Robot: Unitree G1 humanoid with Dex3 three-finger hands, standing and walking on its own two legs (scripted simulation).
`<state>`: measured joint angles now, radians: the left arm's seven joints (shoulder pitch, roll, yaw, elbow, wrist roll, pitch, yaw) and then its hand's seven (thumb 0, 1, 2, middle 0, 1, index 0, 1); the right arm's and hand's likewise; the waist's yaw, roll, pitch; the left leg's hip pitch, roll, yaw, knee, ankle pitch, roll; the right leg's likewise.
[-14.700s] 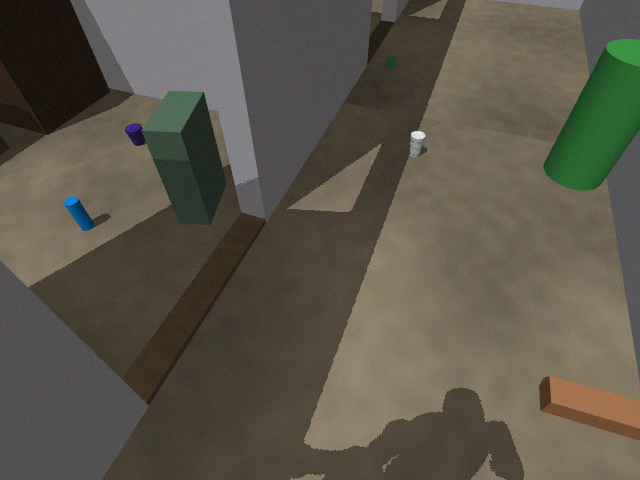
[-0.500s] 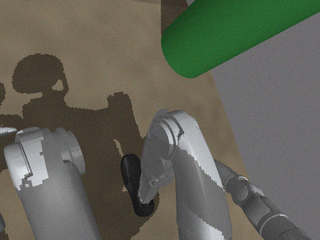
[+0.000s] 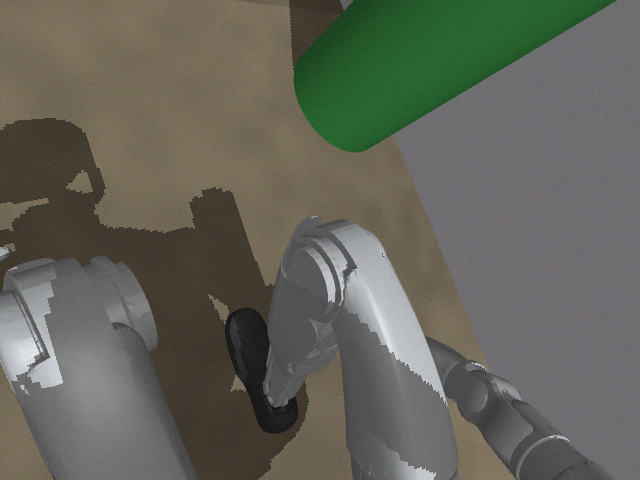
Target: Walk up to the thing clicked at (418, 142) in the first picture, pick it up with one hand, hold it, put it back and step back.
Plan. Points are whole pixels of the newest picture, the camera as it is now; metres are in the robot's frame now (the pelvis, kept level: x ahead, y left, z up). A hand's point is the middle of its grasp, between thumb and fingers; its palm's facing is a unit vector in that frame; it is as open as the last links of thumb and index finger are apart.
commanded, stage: close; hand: left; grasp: from the side
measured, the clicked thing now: out of the picture +0.41 +0.29 -0.22
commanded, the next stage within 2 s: settle in 0.42 s
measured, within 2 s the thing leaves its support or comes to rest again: leaves its support in 0.78 s
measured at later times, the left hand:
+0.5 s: hand out of the picture +0.40 +0.29 -0.19, palm faces +0.34 -0.94 -0.07, open 9.9 cm
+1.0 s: hand out of the picture +0.40 +0.32 -0.14, palm faces +0.38 -0.92 -0.05, open 9.5 cm
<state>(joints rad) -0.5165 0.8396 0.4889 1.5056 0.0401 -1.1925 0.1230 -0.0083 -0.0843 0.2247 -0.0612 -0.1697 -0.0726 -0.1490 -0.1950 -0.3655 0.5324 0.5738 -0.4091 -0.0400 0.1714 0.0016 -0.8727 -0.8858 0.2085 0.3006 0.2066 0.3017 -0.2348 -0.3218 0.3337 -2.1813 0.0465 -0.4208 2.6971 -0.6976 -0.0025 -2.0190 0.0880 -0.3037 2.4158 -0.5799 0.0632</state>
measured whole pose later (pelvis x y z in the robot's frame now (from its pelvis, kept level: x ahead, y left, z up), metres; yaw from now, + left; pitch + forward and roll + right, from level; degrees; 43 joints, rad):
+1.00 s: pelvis +0.00 +0.00 +0.01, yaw +1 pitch +10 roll -18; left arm -0.50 0.78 0.48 1.20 -0.06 -1.02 0.00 0.04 -0.21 0.94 -0.74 -1.02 -0.70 -1.03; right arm -0.13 -0.37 0.46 0.57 -0.34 0.00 0.16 0.00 -0.88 -0.89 0.21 0.30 0.21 0.30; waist -0.19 -0.26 0.28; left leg -2.19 0.05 -0.38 2.67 -0.71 0.01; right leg -2.02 0.07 -0.28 2.40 -0.61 0.06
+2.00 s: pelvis +0.04 -0.02 +0.08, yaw +10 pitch +31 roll -7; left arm -0.50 0.45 0.43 0.77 -0.16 -0.59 -0.21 0.03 -0.26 0.99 -0.77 -1.02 -0.75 -1.01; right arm 0.04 -0.30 0.07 0.65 -0.08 0.03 0.06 0.01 -0.88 -0.89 0.20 0.30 0.20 0.30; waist -0.10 -0.02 -0.08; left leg -2.20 0.05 -0.13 2.35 -0.71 -0.01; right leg -2.12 0.00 -0.11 2.28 -0.71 0.00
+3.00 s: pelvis +0.03 -0.02 +0.13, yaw +13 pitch +32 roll -4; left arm -0.51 0.38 0.41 0.77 -0.15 -0.55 -0.23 0.02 -0.28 1.01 -0.78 -1.02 -0.75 -1.02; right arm 0.11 -0.27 0.02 0.68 -0.05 0.00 0.03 0.01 -0.92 -0.89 0.20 0.30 0.20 0.30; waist -0.09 0.01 -0.15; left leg -2.06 0.04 -0.08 2.18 -0.68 0.00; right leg -2.01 -0.01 -0.06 2.14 -0.69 0.00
